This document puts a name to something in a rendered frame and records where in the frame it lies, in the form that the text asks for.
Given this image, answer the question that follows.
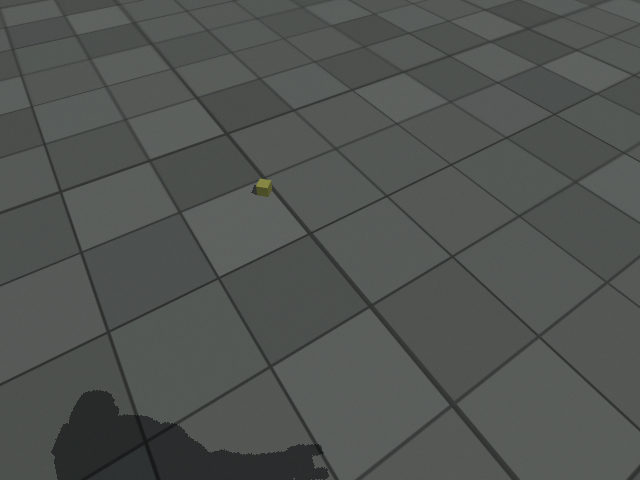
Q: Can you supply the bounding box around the cube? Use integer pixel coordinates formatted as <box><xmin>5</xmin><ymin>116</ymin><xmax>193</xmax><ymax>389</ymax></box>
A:
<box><xmin>256</xmin><ymin>179</ymin><xmax>272</xmax><ymax>197</ymax></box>

